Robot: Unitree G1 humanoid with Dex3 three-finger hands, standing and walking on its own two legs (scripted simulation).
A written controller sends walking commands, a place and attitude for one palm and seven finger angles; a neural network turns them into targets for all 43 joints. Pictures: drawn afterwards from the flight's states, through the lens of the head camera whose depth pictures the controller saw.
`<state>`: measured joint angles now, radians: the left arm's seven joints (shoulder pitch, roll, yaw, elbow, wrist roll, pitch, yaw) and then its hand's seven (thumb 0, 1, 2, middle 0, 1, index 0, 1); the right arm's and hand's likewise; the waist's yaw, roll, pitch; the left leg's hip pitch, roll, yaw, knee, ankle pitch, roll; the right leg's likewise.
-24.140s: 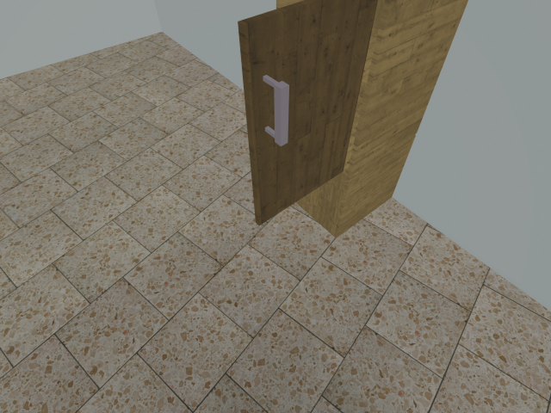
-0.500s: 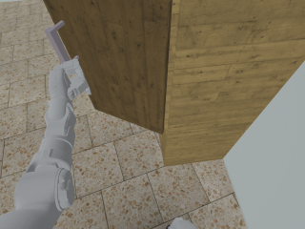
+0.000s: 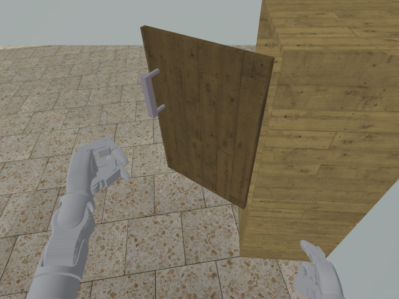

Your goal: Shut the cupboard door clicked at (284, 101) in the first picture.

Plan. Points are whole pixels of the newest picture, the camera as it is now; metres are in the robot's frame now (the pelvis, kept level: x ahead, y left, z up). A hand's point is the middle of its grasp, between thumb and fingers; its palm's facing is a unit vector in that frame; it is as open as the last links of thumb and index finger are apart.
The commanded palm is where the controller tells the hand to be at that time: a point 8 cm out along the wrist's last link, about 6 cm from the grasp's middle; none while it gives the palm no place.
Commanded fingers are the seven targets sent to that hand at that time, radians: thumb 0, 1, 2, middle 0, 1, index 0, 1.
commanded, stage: draw the hand back to the body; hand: left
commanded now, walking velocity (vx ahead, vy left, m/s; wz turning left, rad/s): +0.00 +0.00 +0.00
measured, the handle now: (154, 93) +0.67 +0.20 +0.07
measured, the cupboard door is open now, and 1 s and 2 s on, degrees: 59 59 59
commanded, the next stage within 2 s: step back with the hand held close in 0.88 s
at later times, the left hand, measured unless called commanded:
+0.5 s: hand (36, 211) +0.20 +0.27 +0.16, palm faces +0.44 -0.80 -0.41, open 6.1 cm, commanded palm +0.15 +0.31 +0.18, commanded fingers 0.00 0.90 0.90 -0.20 -0.30 -0.20 -0.30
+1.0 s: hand (32, 216) +0.19 +0.26 +0.17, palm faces +0.47 -0.79 -0.40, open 7.4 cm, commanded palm +0.14 +0.30 +0.18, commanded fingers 0.00 0.90 0.90 -0.20 -0.30 -0.20 -0.30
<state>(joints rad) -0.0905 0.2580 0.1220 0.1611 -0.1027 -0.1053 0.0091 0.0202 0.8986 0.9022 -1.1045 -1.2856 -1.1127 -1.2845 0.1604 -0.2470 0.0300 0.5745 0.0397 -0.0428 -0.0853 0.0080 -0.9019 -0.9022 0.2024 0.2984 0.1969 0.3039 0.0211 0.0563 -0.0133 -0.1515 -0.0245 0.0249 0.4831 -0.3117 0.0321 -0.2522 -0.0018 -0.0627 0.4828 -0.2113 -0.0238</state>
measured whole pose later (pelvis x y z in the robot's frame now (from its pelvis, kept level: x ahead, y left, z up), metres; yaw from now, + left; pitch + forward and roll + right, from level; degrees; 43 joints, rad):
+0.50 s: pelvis +0.01 +0.00 +0.01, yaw +1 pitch -4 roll -1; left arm 0.44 0.34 0.33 -0.33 -0.08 -0.07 0.09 0.02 0.89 0.90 -0.44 -0.55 -0.45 -0.55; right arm 0.23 -0.23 0.02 0.63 0.00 -0.04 -0.07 0.01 -0.90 -0.90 0.21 0.30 0.20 0.30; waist 0.05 0.10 0.01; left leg -0.02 -0.02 0.01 0.39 -0.29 0.03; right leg -0.12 0.00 -0.07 0.39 -0.19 -0.02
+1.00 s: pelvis +0.00 +0.00 +0.01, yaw +0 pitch -6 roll +0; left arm 0.44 0.34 0.35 -0.34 -0.07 -0.10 0.11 0.02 0.89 0.90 -0.21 -0.30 -0.22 -0.30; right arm 0.20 -0.22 0.02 0.65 0.00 -0.10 -0.08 0.01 -0.90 -0.90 0.20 0.30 0.20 0.30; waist 0.05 0.09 0.03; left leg -0.02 -0.01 0.02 0.40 -0.28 0.02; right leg -0.12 0.01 -0.07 0.39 -0.18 -0.03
